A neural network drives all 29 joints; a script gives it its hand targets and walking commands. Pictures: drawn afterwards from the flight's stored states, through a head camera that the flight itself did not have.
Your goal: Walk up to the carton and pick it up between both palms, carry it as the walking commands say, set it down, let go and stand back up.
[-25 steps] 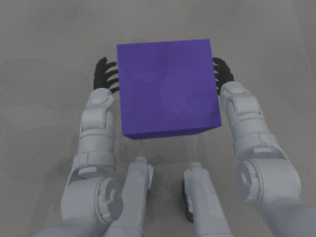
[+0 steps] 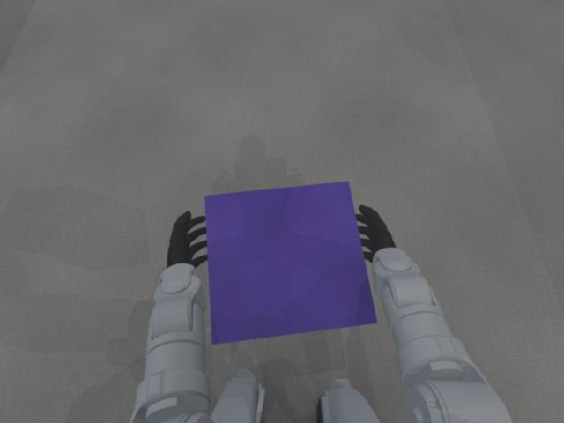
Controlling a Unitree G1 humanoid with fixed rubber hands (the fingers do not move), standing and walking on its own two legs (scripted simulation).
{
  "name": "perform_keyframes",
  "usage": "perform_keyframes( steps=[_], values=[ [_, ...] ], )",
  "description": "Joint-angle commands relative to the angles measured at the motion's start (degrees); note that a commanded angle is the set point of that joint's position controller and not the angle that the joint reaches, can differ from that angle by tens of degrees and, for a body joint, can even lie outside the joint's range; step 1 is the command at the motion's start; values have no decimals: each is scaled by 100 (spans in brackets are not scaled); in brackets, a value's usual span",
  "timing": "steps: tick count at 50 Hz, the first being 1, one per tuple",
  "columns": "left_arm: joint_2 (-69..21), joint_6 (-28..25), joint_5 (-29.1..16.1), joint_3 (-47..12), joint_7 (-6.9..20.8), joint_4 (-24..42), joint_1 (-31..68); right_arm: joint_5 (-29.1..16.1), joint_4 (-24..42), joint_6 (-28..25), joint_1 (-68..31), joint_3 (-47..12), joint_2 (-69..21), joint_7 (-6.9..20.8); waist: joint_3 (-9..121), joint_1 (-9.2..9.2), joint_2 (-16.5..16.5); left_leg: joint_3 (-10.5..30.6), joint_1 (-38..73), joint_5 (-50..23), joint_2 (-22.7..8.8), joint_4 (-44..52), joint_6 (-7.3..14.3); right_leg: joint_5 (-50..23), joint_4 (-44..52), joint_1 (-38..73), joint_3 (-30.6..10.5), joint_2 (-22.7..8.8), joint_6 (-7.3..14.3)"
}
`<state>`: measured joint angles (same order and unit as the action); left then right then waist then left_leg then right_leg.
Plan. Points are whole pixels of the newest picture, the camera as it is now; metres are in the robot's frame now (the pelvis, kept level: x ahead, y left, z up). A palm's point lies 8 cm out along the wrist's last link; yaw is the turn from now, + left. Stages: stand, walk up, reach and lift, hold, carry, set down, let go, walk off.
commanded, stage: reach and lift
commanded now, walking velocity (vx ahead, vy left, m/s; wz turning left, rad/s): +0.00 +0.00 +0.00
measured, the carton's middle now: (283, 271) +0.36 +0.04 -0.12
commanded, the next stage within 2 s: none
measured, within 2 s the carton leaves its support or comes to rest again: neither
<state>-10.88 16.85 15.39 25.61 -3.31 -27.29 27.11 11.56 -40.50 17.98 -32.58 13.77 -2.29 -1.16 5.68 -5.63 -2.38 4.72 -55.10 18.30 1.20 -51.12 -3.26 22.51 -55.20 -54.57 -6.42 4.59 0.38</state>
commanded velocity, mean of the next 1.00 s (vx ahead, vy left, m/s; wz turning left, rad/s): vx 0.00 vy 0.00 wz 0.00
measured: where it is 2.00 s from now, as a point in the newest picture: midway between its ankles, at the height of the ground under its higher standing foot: outside the picture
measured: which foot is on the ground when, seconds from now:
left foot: down 0.00-1.00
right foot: down 0.00-1.00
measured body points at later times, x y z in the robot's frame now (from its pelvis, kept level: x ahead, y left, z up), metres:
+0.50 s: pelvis +0.01 +0.02 +0.05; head +0.04 +0.02 +0.50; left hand +0.33 +0.20 +0.05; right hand +0.36 -0.10 +0.03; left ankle +0.05 +0.16 -0.68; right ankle +0.03 -0.11 -0.68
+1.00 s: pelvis +0.02 +0.00 +0.06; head -0.02 -0.01 +0.51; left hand +0.30 +0.21 +0.09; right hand +0.35 -0.09 +0.08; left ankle +0.05 +0.16 -0.68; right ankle +0.03 -0.11 -0.68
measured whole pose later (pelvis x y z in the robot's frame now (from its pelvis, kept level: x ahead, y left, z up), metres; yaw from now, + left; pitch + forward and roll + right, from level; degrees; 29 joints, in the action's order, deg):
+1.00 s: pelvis +0.02 +0.00 +0.06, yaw +1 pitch -2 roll +1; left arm -9.2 36.4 16.5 17.6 -2.9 -21.0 17.0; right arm 14.4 -31.9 36.3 -22.3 11.2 -5.5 -0.1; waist 4.3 -6.7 0.5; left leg 6.2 -12.2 10.3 0.3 -24.3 -2.7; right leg 14.4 -27.4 -10.9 -5.9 2.9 0.7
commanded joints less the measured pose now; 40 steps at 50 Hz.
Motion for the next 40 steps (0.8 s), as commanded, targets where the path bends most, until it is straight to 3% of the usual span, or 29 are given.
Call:
perform_keyframes(
  steps=[1, 2, 5, 7, 8, 10, 11, 12, 13, 14, 15, 16, 17, 18, 19, 24, 25, 26, 27, 28, 29, 30, 31, 33, 34, 35, 36, 38, 40],
  values=[
    [-5309, 103, -894, -3507, 1637, -590, 2382, -900, 866, -470, -2800, -2823, -6186, 1201, 4244, -195, -285, -499, 2008, -2673, 653, 365, 179, -3938, 871, 2697, 0, 98, -272],
    [-5177, 34, -785, -3472, 1635, -525, 2044, -963, 943, -565, -2582, -2994, -6365, 1198, 4044, -329, -304, -458, 2057, -2913, 664, 394, 155, -4387, 831, 2350, -16, 51, -298],
    [-5529, 43, -982, -3775, 1652, -466, 1828, -1057, 2053, -717, -3321, -3366, -5610, 1184, 4338, -105, -106, -329, 2470, -3080, 570, 438, 73, -4092, 1041, 2404, -167, 26, -184],
    [-5439, 185, -1086, -3851, 1641, -643, 1501, -1052, 2119, -585, -3153, -3404, -5465, 1161, 4202, -43, -176, -317, 2825, -3244, 514, 627, 50, -4192, 1293, 2398, -87, -43, -196],
    [-5520, 90, -1231, -4049, 1604, -52, 1845, -1092, 1905, -570, -2768, -3418, -5758, 1238, 4524, 77, -277, -325, 2976, -3433, 555, 686, 64, -4020, 1269, 2344, 71, 186, -180],
    [-5462, 212, -1294, -4357, 1522, 312, 1830, -1134, 1586, -418, -2327, -3350, -5893, 1254, 4410, -16, 190, -278, 3631, -3702, 486, 875, 43, -3341, 1370, 2341, 232, 291, -134],
    [-5563, 232, -1295, -4349, 1564, 394, 1668, -1100, 1598, -343, -2029, -3500, -6166, 1276, 4462, -187, 148, -388, 3452, -3588, 520, 937, 45, -3694, 1525, 2618, 100, 225, -107],
    [-5339, 374, -1099, -3807, 1597, -235, 1600, -722, 1329, -243, -2216, -3089, -5865, 1252, 3662, -57, -188, -331, 3077, -2754, 475, 1031, 105, -2965, 1710, 2657, 104, 177, -109],
    [-5622, 394, -1081, -3993, 1608, -297, 1602, -994, 1696, -250, -2634, -3360, -6163, 1317, 3878, -163, -167, -367, 3425, -2646, 520, 1204, 157, -2682, 1816, 2846, 153, 177, -153],
    [-5737, 518, -1162, -4095, 1617, -241, 1663, -933, 1699, -182, -2533, -3223, -5903, 1347, 3671, 52, -46, -332, 3532, -2792, 517, 1192, 79, -2882, 1783, 2810, 152, 165, -136],
    [-5806, 547, -1085, -3869, 1611, -428, 1482, -966, 1677, -160, -2780, -3237, -5868, 1401, 3402, -179, -10, -354, 3442, -2492, 482, 1319, 122, -2359, 1866, 2656, 148, 123, -115],
    [-5823, 642, -1105, -3949, 1582, -396, 1508, -854, 1443, -41, -2503, -3142, -5899, 1435, 3302, 4, -77, -319, 3779, -2507, 476, 1410, 93, -2103, 1940, 2720, 314, 260, -96],
    [-5670, 703, -822, -3612, 1591, -681, 1398, -749, 1238, 7, -2627, -2897, -5931, 1509, 2890, -197, 129, -340, 3871, -2100, 461, 1559, 133, -1644, 2086, 2331, 279, 258, -66],
    [-5916, 725, -864, -3609, 1551, -678, 1546, -684, 1292, 12, -2775, -2766, -5838, 1556, 2706, -80, -6, -256, 3880, -2147, 437, 1689, 134, -1491, 2061, 2227, 347, 306, -34],
    [-6055, 794, -982, -3812, 1546, -613, 1632, -875, 1563, 31, -2917, -2960, -5893, 1571, 2926, -108, 324, -287, 4453, -2150, 451, 1748, 91, -1532, 2130, 2524, 300, 242, 8],
    [-6107, 1089, -902, -3522, 1527, -635, 1981, -576, 838, 328, -2745, -2288, -5832, 1720, 2016, 105, 176, -294, 4647, -1716, 489, 2070, 37, -1034, 2493, 2554, 435, 339, 55],
    [-6016, 1148, -887, -3316, 1541, -840, 2215, -686, 848, 358, -3412, -2388, -5991, 1757, 1948, -107, 99, -410, 4480, -1094, 507, 2164, 67, -523, 2606, 2731, 447, 283, 2],
    [-5948, 1167, -706, -3151, 1529, -770, 2256, -408, 585, 389, -3160, -1859, -5788, 1757, 1354, 123, 185, -317, 4262, -962, 486, 2187, 69, -445, 2556, 2461, 460, 268, 17],
    [-6217, 1207, -720, -3087, 1480, -1040, 2089, -509, 657, 358, -3325, -1988, -5942, 1782, 1474, -30, 487, -340, 4570, -812, 499, 2336, 3, -407, 2564, 2701, 456, 235, 92],
    [-6322, 1203, -931, -3342, 1514, -711, 2569, -530, 761, 350, -3525, -1981, -5911, 1837, 1636, 112, 402, -319, 4497, -899, 454, 2306, -10, -491, 2558, 2836, 482, 315, 116],
    [-6185, 1269, -708, -2897, 1532, -1083, 2218, -531, 571, 459, -3561, -1925, -5839, 1829, 1308, -78, 368, -422, 4399, -768, 491, 2395, 17, -286, 2688, 2823, 472, 246, 45],
    [-6403, 1223, -893, -3274, 1520, -641, 2562, -671, 823, 415, -3765, -2131, -5989, 1846, 1614, 10, 514, -357, 4599, -876, 483, 2374, -27, -407, 2649, 3012, 455, 265, 116],
    [-6119, 1299, -706, -2892, 1496, -1026, 2662, -529, 366, 498, -3971, -1711, -5949, 1884, 1354, 50, 153, -294, 4554, -264, 421, 2384, 90, 77, 2684, 2773, 494, 234, 57],
    [-6349, 1311, -920, -3420, 1496, -606, 2702, -544, 402, 538, -3362, -1962, -6293, 1901, 1674, 62, 164, -328, 4909, -929, 411, 2385, 45, -575, 2770, 3140, 427, 247, 93],
    [-6420, 1347, -1049, -3587, 1520, -448, 2659, -895, 1058, 474, -3799, -2403, -6218, 1908, 2017, -74, 474, -437, 5027, -1288, 459, 2356, 42, -892, 2785, 3574, 416, 201, 107],
    [-6220, 1314, -1040, -3406, 1540, -521, 2702, -868, 948, 556, -3919, -2539, -6552, 1889, 2192, -272, -107, -482, 4913, -1633, 455, 2288, 120, -1223, 2822, 3667, 364, 158, -25],
    [-6286, 1375, -1088, -3476, 1559, -515, 2246, -911, 1155, 631, -3624, -2778, -6599, 1814, 2504, -178, -243, -437, 5188, -1939, 464, 2313, 128, -1441, 2894, 3916, 417, 186, -77],
    [-6158, 1440, -1408, -3890, 1587, 63, 2608, -1229, 1453, 696, -3461, -3006, -6657, 1773, 2561, -138, 80, -404, 5219, -2249, 437, 2287, 154, -1807, 2906, 4222, 283, 107, -76],
    [-5694, 1506, -1399, -3761, 1665, 222, 2722, -1258, 1498, 846, -3678, -2981, -6609, 1737, 2320, -229, -318, -469, 5123, -2055, 461, 2369, 200, -1879, 3096, 4376, 199, -16, -206]
  ],
)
